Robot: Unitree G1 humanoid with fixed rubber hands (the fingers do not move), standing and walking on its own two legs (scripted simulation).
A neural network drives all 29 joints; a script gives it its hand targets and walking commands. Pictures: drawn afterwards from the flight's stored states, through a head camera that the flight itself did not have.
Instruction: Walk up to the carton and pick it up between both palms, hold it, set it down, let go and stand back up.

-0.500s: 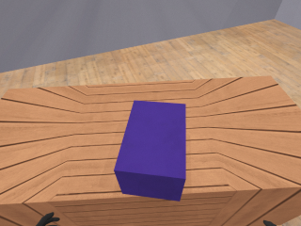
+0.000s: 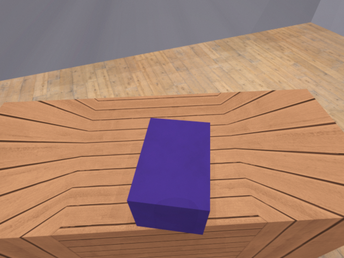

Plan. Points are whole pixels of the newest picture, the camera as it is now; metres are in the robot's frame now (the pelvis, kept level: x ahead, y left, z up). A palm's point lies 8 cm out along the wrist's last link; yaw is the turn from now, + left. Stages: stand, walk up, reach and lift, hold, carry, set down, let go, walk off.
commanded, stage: walk up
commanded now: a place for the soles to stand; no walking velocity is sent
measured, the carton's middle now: (174, 172) +0.40 +0.01 -0.09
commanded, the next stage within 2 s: stand in 0.14 s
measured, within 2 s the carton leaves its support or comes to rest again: neither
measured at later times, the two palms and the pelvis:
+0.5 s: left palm out of the picture +0.11 +0.31 -0.11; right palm out of the picture +0.08 -0.31 -0.11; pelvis +0.01 +0.00 +0.00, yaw -1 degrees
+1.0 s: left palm (59, 256) +0.18 +0.28 -0.08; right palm out of the picture +0.15 -0.28 -0.09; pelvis +0.00 +0.02 -0.02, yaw +2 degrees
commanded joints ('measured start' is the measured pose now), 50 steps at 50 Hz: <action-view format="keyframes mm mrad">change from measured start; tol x4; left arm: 1 -45 200 37 -49 0 -17 9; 27 -39 188 42 -54 5 -10 14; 28 -395 144 53 -386 17 189 20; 30 -297 167 19 -487 48 399 23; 33 -204 150 62 -595 100 527 -10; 37 -121 124 105 -640 138 552 -20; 50 -137 49 74 -711 73 425 2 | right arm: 1 -23 -187 -39 -43 -1 -15 -10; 27 9 -189 -45 -52 -8 -13 -17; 28 -338 -55 -144 -151 -136 -117 20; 29 -239 -108 -199 -156 -114 -117 56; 31 -189 -160 -216 -249 -89 -89 67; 35 -69 -181 -197 -244 -49 -49 43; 50 -33 -59 -172 -397 -57 -109 41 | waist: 1 -5 -8 -57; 27 -7 -9 -61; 28 25 -3 9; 29 -61 -2 36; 31 -64 -24 -72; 35 -74 5 -141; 43 -42 -14 -33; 50 -46 22 -36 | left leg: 1 -65 85 -59 -79 14 83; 12 -34 90 -43 -73 84 78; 27 -36 96 -33 -76 55 80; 28 -332 -38 53 74 -160 -8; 30 -277 -21 72 182 -145 20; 32 -232 -24 92 255 -47 10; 36 -192 -44 73 258 117 -17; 38 -184 -61 75 232 61 -4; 50 -160 -60 71 118 34 -3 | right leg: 1 71 -100 88 -50 63 -64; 14 87 -96 74 -32 166 -62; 27 80 -94 85 -30 135 -65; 28 97 27 -140 71 -211 -30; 29 74 31 -144 110 -218 -50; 31 68 17 -152 167 -119 -33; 36 195 14 -137 215 171 -26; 50 183 34 -109 105 38 -31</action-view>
